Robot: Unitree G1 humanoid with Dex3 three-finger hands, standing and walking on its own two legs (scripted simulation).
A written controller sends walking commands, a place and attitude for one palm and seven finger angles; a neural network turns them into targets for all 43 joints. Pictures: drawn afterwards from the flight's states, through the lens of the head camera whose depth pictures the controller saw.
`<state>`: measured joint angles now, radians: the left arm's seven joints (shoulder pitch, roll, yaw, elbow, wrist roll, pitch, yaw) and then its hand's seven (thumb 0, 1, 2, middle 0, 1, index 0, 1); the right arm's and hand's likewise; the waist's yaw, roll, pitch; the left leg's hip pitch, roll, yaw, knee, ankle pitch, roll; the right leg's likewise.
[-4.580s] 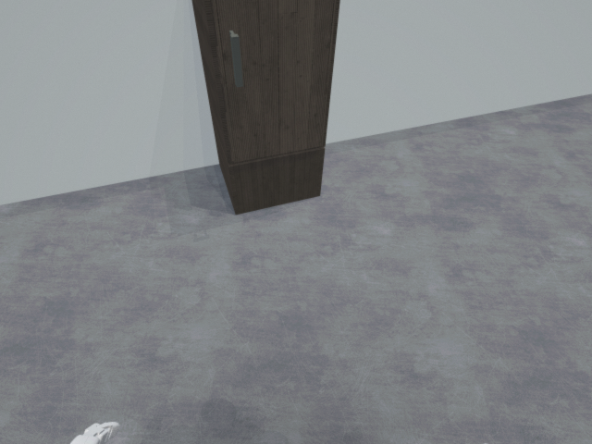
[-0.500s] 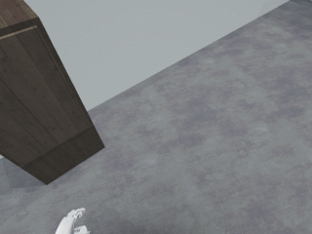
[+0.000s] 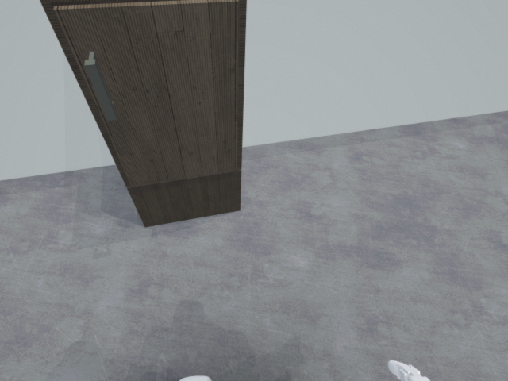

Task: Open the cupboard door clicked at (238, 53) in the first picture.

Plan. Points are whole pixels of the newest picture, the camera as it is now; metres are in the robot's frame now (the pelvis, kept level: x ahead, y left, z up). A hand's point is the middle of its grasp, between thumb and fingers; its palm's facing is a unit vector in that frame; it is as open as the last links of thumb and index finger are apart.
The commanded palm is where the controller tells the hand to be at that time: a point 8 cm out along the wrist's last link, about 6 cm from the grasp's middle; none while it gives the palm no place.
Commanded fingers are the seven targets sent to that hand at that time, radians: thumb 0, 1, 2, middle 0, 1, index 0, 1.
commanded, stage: turn to face it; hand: left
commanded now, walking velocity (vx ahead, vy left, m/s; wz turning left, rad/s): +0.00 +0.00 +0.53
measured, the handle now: (102, 87) +0.71 +0.44 +0.00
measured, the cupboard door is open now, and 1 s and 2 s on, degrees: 0 0 0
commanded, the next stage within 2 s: take the last steps up to it in 0.56 s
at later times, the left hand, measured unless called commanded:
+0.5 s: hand out of the picture +0.07 +0.21 -0.13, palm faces +0.19 -0.95 -0.26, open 7.4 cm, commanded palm none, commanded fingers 0.00 0.90 0.90 -0.20 -0.30 -0.20 -0.30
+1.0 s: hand out of the picture -0.14 +0.12 -0.14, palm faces +0.44 -0.87 -0.23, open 7.3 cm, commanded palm none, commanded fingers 0.00 0.90 0.90 -0.20 -0.30 -0.20 -0.30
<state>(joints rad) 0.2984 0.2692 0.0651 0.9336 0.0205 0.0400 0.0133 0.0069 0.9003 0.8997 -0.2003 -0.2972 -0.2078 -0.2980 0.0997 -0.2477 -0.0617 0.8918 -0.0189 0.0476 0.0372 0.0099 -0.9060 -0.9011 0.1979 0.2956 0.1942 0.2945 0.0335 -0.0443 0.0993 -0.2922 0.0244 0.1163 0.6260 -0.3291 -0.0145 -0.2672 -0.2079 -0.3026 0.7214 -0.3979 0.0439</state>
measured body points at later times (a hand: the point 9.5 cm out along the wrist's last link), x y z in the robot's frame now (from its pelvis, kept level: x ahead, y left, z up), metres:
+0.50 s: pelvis -0.02 -0.01 +0.02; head +0.01 -0.02 +0.47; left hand +0.05 +0.26 -0.11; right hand +0.06 -0.25 -0.14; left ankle +0.01 +0.10 -0.72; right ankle +0.00 -0.14 -0.70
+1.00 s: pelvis -0.02 -0.02 +0.03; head -0.01 -0.03 +0.48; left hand -0.16 +0.17 -0.12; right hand +0.14 -0.23 -0.13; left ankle -0.07 +0.13 -0.67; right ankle +0.00 -0.13 -0.72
